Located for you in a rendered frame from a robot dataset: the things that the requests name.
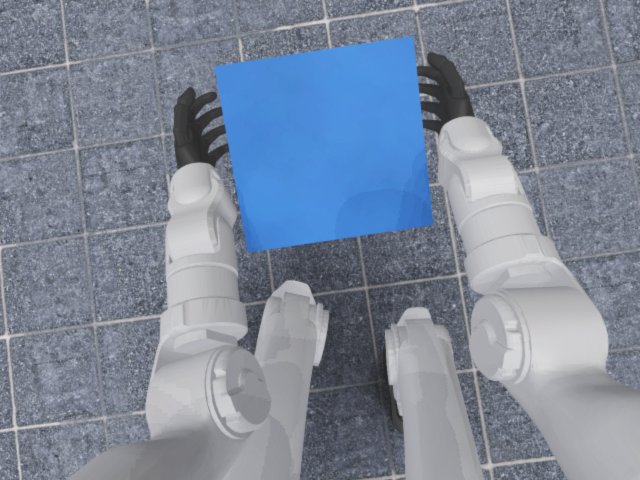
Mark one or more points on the robot right foot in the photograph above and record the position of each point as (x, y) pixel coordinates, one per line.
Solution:
(396, 419)

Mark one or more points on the robot left upper arm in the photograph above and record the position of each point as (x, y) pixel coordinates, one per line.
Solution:
(201, 411)

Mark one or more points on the robot right hand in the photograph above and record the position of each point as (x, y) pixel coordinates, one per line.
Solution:
(450, 92)

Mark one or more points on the robot left hand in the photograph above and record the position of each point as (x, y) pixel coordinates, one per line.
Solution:
(190, 146)

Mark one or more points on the carton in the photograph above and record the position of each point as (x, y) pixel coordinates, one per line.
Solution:
(327, 144)

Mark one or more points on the left robot forearm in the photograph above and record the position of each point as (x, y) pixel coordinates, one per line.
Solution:
(204, 309)

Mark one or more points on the robot right upper arm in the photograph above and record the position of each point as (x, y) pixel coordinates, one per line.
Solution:
(548, 347)

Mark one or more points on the left robot thigh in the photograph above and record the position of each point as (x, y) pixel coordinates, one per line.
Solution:
(290, 343)

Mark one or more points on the right robot forearm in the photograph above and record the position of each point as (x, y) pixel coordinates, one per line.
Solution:
(503, 243)

